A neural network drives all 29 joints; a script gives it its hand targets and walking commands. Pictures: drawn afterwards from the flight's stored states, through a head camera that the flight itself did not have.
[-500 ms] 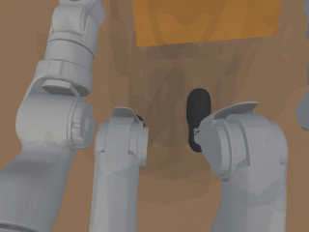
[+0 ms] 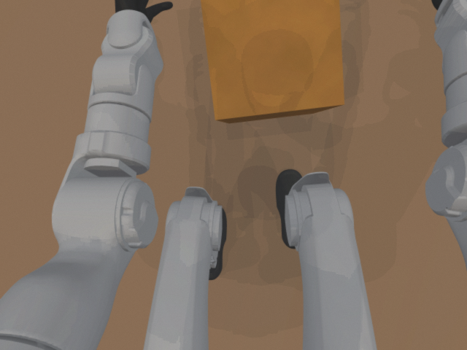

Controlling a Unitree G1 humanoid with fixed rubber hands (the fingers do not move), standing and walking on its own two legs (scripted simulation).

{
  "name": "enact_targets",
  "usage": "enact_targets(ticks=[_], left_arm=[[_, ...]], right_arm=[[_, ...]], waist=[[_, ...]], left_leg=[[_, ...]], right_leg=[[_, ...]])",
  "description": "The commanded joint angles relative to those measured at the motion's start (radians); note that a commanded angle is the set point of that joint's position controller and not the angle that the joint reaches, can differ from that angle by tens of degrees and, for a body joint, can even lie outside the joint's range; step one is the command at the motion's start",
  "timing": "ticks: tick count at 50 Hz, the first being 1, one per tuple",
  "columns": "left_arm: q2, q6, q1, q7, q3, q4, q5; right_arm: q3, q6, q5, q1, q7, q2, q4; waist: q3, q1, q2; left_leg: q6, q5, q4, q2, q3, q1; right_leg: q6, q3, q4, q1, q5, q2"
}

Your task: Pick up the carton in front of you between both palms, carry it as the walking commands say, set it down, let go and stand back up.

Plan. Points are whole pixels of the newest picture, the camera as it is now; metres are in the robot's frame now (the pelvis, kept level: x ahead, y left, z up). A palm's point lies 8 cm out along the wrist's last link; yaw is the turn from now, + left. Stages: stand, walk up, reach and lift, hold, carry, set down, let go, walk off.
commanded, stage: set down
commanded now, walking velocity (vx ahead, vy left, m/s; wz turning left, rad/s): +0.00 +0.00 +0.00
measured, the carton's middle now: (269, 65) +0.52 -0.10 -0.34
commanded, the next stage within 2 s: let go in 0.58 s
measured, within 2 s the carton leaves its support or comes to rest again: neither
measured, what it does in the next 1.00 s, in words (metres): rises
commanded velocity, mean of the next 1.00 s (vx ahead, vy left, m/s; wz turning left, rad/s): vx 0.00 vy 0.00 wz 0.00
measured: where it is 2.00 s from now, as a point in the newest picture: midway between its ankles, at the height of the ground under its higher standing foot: (251, 238)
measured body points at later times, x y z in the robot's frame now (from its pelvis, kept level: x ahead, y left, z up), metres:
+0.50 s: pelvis +0.03 -0.01 +0.13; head +0.34 -0.08 +0.45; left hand +0.57 +0.08 +0.03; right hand +0.54 -0.32 +0.02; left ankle +0.08 +0.11 -0.43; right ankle +0.14 -0.11 -0.43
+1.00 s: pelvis +0.08 -0.02 +0.25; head +0.32 -0.07 +0.63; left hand +0.48 +0.13 +0.13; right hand +0.43 -0.31 +0.13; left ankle +0.08 +0.11 -0.43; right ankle +0.14 -0.11 -0.43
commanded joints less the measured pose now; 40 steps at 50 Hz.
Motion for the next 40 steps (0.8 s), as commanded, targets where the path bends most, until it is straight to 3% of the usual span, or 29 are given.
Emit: enact_targets(ticks=[1,6,12,19,30,35,40], left_arm=[[0.088,-0.022,-0.183,-0.007,0.008,-0.117,0.003],[0.095,-0.017,-0.16,-0.006,-0.018,-0.213,-0.02],[0.098,0.005,-0.111,-0.009,-0.022,-0.289,-0.021],[0.086,-0.004,-0.024,-0.036,0.011,-0.26,0.005],[0.059,-0.049,0.061,-0.076,0.04,-0.211,0.051],[0.06,-0.055,0.217,-0.091,0.029,-0.233,0.104],[0.062,-0.078,0.449,-0.114,-0.028,-0.325,0.133]], right_arm=[[-0.022,-0.015,-0.017,-0.225,0.004,-0.11,-0.115],[-0.042,-0.006,-0.022,-0.201,-0.001,-0.135,-0.2],[-0.039,0.022,-0.011,-0.158,0.007,-0.125,-0.275],[-0.04,0.018,-0.027,-0.085,0.019,-0.076,-0.262],[-0.082,-0.023,-0.094,0.002,0.024,-0.019,-0.227],[-0.087,-0.024,-0.149,0.161,0.017,0.01,-0.268],[-0.049,-0.037,-0.152,0.405,0.004,0.06,-0.402]], waist=[[-1.082,-0.016,-0.143],[-1.239,-0.034,-0.128],[-1.308,-0.022,-0.123],[-1.219,0.002,-0.142],[-1.121,0.003,-0.136],[-1.183,0.002,-0.128],[-1.181,0.005,-0.116]], left_leg=[[-0.034,0.134,-0.274,-0.004,0.064,0.095],[-0.04,0.197,-0.352,-0.007,0.071,0.186],[-0.041,0.231,-0.467,-0.009,0.073,0.262],[-0.041,0.242,-0.62,0.0,0.063,0.289],[-0.049,0.298,-0.848,0.019,0.039,0.404],[-0.045,0.355,-0.944,0.025,0.028,0.521],[-0.031,0.406,-1.034,0.034,0.01,0.643]], right_leg=[[0.015,-0.039,-0.13,1.033,0.277,0.012],[0.014,-0.045,-0.204,1.189,0.38,0.022],[0.016,-0.04,-0.312,1.338,0.44,0.027],[0.024,-0.017,-0.459,1.439,0.463,0.02],[0.022,0.008,-0.679,1.603,0.513,0.007],[0.017,0.014,-0.766,1.761,0.587,0.005],[0.011,0.032,-0.853,1.912,0.675,-0.003]])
